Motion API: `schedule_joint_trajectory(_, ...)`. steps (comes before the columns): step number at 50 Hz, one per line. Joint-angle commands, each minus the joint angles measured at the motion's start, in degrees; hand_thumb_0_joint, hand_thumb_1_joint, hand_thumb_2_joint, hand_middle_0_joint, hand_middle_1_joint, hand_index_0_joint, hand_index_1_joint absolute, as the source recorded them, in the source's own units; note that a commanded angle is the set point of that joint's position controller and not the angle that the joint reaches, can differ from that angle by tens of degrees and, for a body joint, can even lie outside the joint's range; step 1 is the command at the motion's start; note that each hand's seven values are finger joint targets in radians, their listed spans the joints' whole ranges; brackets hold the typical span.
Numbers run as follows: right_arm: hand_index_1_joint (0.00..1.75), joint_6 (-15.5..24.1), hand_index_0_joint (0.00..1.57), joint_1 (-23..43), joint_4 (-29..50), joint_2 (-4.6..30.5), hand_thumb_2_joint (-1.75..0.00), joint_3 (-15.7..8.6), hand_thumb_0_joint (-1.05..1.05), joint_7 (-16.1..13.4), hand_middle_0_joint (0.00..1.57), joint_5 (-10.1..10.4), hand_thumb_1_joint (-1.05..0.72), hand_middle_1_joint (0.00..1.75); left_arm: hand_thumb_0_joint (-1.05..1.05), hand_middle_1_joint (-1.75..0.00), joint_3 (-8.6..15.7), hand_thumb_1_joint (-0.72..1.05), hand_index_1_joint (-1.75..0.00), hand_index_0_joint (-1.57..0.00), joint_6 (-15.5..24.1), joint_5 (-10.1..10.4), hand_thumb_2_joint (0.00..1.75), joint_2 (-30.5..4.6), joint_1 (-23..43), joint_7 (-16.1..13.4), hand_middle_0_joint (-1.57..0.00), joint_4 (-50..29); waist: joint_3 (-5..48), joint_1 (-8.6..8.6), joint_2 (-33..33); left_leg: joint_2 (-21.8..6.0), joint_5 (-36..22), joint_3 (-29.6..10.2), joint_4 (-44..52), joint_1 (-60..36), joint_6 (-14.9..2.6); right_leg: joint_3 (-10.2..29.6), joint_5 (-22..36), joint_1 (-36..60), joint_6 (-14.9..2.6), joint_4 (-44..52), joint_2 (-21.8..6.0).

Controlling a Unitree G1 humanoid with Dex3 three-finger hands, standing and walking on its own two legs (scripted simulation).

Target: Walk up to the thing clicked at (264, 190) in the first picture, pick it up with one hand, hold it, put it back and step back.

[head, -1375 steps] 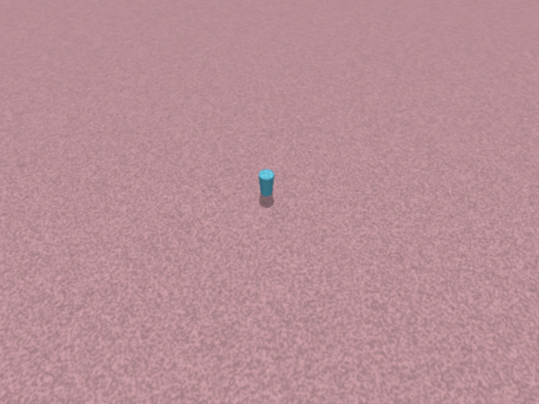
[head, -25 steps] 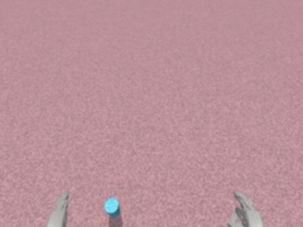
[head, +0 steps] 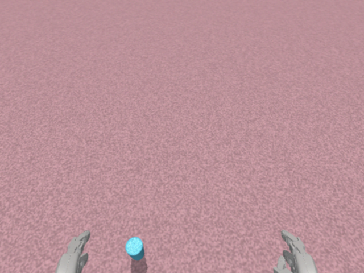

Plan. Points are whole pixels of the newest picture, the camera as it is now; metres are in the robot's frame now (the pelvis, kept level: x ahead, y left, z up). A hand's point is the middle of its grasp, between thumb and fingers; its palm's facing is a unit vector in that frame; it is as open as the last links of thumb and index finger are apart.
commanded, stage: stand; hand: left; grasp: from the side
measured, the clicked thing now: (136, 250) +0.37 +0.22 -0.66
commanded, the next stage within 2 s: none
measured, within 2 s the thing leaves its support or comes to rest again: neither
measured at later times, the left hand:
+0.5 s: hand out of the picture +0.06 +0.25 -0.11, palm faces +0.01 -0.94 -0.35, open 7.4 cm
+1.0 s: hand out of the picture +0.04 +0.25 -0.10, palm faces +0.02 -0.94 -0.34, open 7.4 cm
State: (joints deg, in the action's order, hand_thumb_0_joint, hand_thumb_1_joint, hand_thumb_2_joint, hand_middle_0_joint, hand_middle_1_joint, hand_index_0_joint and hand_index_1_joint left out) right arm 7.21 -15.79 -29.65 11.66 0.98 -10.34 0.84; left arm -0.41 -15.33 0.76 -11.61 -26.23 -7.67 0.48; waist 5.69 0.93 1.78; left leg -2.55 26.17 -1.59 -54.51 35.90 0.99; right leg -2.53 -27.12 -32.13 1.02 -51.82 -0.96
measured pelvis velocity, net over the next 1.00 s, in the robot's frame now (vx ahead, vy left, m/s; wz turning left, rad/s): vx -0.01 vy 0.01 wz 0.02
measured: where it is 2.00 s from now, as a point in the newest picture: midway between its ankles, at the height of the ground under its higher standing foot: outside the picture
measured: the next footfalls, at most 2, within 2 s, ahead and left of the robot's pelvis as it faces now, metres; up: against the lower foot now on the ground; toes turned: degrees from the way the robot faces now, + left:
none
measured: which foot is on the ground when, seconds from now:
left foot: down 0.00-1.00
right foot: down 0.00-1.00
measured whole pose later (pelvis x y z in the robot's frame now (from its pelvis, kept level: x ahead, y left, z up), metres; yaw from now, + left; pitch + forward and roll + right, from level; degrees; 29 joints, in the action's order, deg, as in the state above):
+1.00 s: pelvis -0.01 +0.01 +0.06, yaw +1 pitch -4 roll +0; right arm 0.0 -7.9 -66.1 17.8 -1.4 -0.5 -1.0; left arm 0.4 0.5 -1.3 -18.1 -8.4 -0.8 66.3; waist -3.1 -0.7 0.5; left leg 0.1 9.4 -0.4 -20.9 7.8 0.1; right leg -2.5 -11.8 -5.3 2.0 -20.9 -3.1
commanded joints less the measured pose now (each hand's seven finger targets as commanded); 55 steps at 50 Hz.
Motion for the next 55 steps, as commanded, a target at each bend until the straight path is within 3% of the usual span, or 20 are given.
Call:
schedule_joint_trajectory(1,0.30,3.3,0.20,3.5,9.3,7.2,-0.90,-2.8,0.00,-0.9,0.20,-0.5,-0.90,0.30,0.00,-0.30,2.9,0.60,-0.30,-0.20,2.9,-0.7,0.90,-5.4,0.5,-0.8,-0.20,-10.4,6.2,0.61,-1.0,1.6,-12.0,1.8,8.4,-6.5,-1.10,-1.2,12.5,1.5,-1.05,8.7,1.9)
schedule_joint_trajectory(2,0.30,3.3,0.20,3.4,8.9,7.2,-0.90,-2.7,0.00,-0.9,0.20,-0.4,-0.90,0.30,0.00,-0.30,2.9,0.68,-0.30,-0.20,3.0,-0.6,0.90,-5.8,2.3,-0.8,-0.20,-11.4,5.7,0.51,-0.1,1.6,-11.8,1.8,8.6,-6.6,-0.99,-1.2,12.2,1.2,-1.14,8.5,1.9)
schedule_joint_trajectory(3,0.30,-0.7,0.20,6.5,-3.3,14.9,-0.90,-4.6,0.00,2.6,0.20,-6.8,-0.90,0.30,0.00,-0.30,5.3,0.76,-0.30,-0.20,9.7,-6.4,0.90,-13.0,11.1,1.9,-0.20,8.7,-2.0,-1.91,-5.4,0.3,-19.1,-1.5,10.3,-6.0,-2.92,3.5,14.1,9.7,-4.36,11.8,-3.6)
schedule_joint_trajectory(4,0.30,-2.1,0.20,5.9,-5.6,14.2,-0.90,-5.0,0.00,4.6,0.20,-7.4,-0.90,0.30,0.00,-0.30,5.8,0.84,-0.30,-0.20,12.4,-6.5,0.90,-13.7,9.1,3.5,-0.20,14.7,1.8,-1.84,-6.7,-0.1,-21.8,0.1,9.7,-9.9,-4.08,6.0,21.3,11.4,-5.56,11.3,-4.8)
schedule_joint_trajectory(7,0.30,-3.2,0.20,5.5,-7.6,13.8,-0.90,-5.2,0.00,7.2,0.20,-4.9,-0.90,0.30,0.00,-0.30,4.9,0.90,-0.30,-0.20,15.8,-4.6,0.90,-15.0,11.0,5.3,-0.20,21.3,3.0,-1.03,-2.7,0.2,-21.3,-1.2,12.6,-14.2,-4.73,7.5,21.2,12.4,-5.69,11.9,-5.2)
schedule_joint_trajectory(9,0.30,-3.4,0.20,6.5,-9.6,14.0,-0.90,-5.3,0.00,8.5,0.20,-3.8,-0.90,0.30,0.00,-0.30,4.6,0.90,-0.30,-0.20,16.3,-3.6,0.90,-14.6,12.8,5.7,-0.20,26.1,1.5,-1.88,-2.5,0.1,-19.6,-2.1,15.1,-15.4,-4.47,6.0,18.6,12.3,-4.74,13.7,-4.8)
schedule_joint_trajectory(12,0.30,-4.0,0.20,7.4,-12.7,14.2,-0.90,-5.5,0.00,9.2,0.20,-3.9,-0.90,0.30,0.00,-0.30,4.4,0.90,-0.30,-0.20,16.9,-3.5,0.90,-15.2,14.8,5.7,-0.20,32.4,-1.4,-1.68,-2.0,-0.2,-14.5,-2.9,19.2,-16.3,-4.49,5.7,13.5,11.9,-4.09,17.2,-4.6)
schedule_joint_trajectory(15,0.30,-4.4,0.20,7.8,-15.4,14.5,-0.90,-5.4,0.00,9.3,0.20,-3.9,-0.90,0.30,0.00,-0.30,4.3,0.90,-0.30,-0.20,17.3,-3.3,0.90,-15.4,15.8,5.7,-0.20,37.6,-3.4,-1.67,0.0,-1.1,-13.7,-4.2,23.7,-16.8,-4.38,4.8,13.6,14.3,-3.51,18.8,-4.2)
schedule_joint_trajectory(18,0.30,-4.5,0.20,7.4,-18.4,15.0,-0.90,-5.4,0.00,9.2,0.20,-3.6,-0.90,0.30,0.00,-0.30,4.2,0.90,-0.30,-0.20,17.5,-3.0,0.90,-15.7,15.2,5.6,-0.20,42.5,-1.7,-1.88,-0.5,-1.7,-19.4,-4.1,24.6,-21.2,-3.96,4.6,17.9,17.5,-3.29,20.9,-4.8)
schedule_joint_trajectory(20,0.30,-4.8,0.20,7.5,-20.3,15.1,-0.90,-5.2,0.00,9.2,0.20,-3.4,-0.90,0.30,0.00,-0.30,3.9,0.90,-0.30,-0.20,17.5,-2.8,0.90,-16.0,15.5,5.5,-0.20,45.4,-3.1,-1.81,-1.4,-1.7,-20.3,-4.0,26.5,-21.5,-3.49,4.8,19.1,19.4,-3.06,23.3,-5.2)
schedule_joint_trajectory(24,0.30,-5.1,0.20,7.5,-24.0,16.3,-0.90,-4.9,0.00,9.0,0.20,-2.9,-0.90,0.30,0.00,-0.30,3.6,0.90,-0.30,-0.20,17.2,-2.4,0.90,-17.0,16.1,5.4,-0.20,50.3,-3.3,-1.50,-1.4,-2.4,-23.7,-4.0,29.8,-25.6,-2.98,4.9,21.0,21.9,-2.74,26.4,-5.7)
schedule_joint_trajectory(27,0.30,-5.6,0.20,7.9,-26.6,16.7,-0.90,-4.7,0.00,8.9,0.20,-2.6,-0.90,0.30,0.00,-0.30,3.1,0.90,-0.30,-0.20,17.0,-2.2,0.90,-17.3,16.7,5.5,-0.20,53.6,-5.3,-1.42,-1.3,-2.5,-20.2,-4.1,32.9,-25.3,-2.59,4.7,17.6,23.1,-2.28,29.2,-5.7)
schedule_joint_trajectory(29,0.30,-5.6,0.20,8.6,-27.9,17.0,-0.90,-4.6,0.00,8.9,0.20,-2.4,-0.90,0.30,0.00,-0.30,2.9,0.90,-0.30,-0.20,17.0,-2.2,0.90,-17.5,16.9,5.6,-0.20,55.3,-5.5,-1.63,-1.2,-2.8,-21.6,-4.3,33.9,-26.5,-2.50,4.6,18.4,23.8,-2.20,30.5,-6.0)
schedule_joint_trajectory(35,0.30,-6.2,0.20,8.9,-30.9,17.2,-0.90,-4.5,0.00,9.1,0.20,-2.4,-0.90,0.30,0.00,-0.30,2.9,0.90,-0.30,-0.20,16.7,-2.3,0.90,-17.9,18.4,5.8,-0.20,59.3,-8.9,-1.28,-0.9,-2.8,-13.2,-4.9,38.3,-24.1,-1.99,4.4,13.0,24.0,-1.72,33.5,-5.8)
schedule_joint_trajectory(40,0.30,-6.0,0.20,9.5,-32.2,17.0,-0.90,-4.4,0.00,9.1,0.20,-2.3,-0.90,0.30,0.00,-0.30,2.7,0.90,-0.30,-0.20,17.1,-2.3,0.90,-17.5,19.0,5.8,-0.20,61.1,-7.7,-1.38,-1.3,-3.2,-17.6,-4.4,37.6,-26.5,-2.07,4.8,15.8,24.8,-1.59,34.9,-6.6)
schedule_joint_trajectory(50,0.30,-6.2,0.20,10.1,-33.3,17.1,-0.90,-3.8,0.00,9.3,0.20,-2.0,-0.90,0.30,0.00,-0.30,2.7,0.90,-0.30,-0.20,17.1,-2.2,0.90,-18.2,19.8,6.0,-0.20,63.1,-8.0,-1.50,-2.3,-3.1,-17.1,-4.3,38.8,-27.1,-1.68,4.6,14.5,24.8,-1.34,36.2,-6.4)
schedule_joint_trajectory(55,0.30,-6.1,0.20,10.2,-33.7,17.5,-0.90,-3.6,0.00,9.3,0.20,-2.0,-0.90,0.30,0.00,-0.30,2.7,0.90,-0.30,-0.20,17.0,-2.0,0.90,-18.3,20.7,6.1,-0.20,63.2,-7.1,-1.16,-0.8,-3.4,-18.0,-3.9,38.9,-26.9,-1.79,5.0,17.2,25.8,-1.42,36.2,-6.8)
